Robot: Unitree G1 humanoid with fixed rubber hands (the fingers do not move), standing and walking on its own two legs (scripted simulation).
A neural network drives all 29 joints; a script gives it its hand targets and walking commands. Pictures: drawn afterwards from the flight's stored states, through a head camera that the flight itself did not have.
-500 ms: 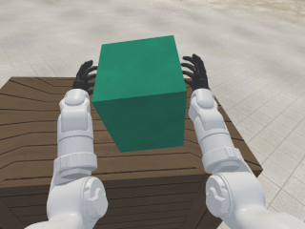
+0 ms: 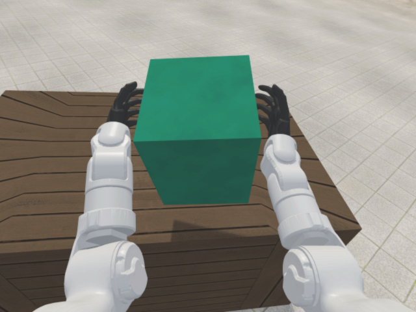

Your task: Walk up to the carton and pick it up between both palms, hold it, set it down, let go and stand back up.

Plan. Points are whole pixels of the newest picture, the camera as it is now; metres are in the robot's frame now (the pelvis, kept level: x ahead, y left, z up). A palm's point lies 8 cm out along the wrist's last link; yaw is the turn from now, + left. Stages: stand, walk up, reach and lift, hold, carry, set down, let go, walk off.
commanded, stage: set down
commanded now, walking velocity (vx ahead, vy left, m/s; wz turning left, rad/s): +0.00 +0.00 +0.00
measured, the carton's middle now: (202, 136) +0.45 -0.02 +0.12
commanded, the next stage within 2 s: none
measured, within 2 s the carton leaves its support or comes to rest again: neither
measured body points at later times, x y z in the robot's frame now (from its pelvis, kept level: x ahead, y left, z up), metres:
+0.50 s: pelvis +0.01 +0.00 +0.00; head -0.01 +0.04 +0.45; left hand +0.44 +0.12 +0.15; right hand +0.40 -0.17 +0.17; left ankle +0.01 +0.13 -0.75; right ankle +0.00 -0.14 -0.75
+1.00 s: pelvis +0.02 +0.00 +0.00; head +0.01 +0.04 +0.45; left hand +0.46 +0.12 +0.13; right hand +0.41 -0.17 +0.16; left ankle +0.01 +0.13 -0.75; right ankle +0.00 -0.14 -0.75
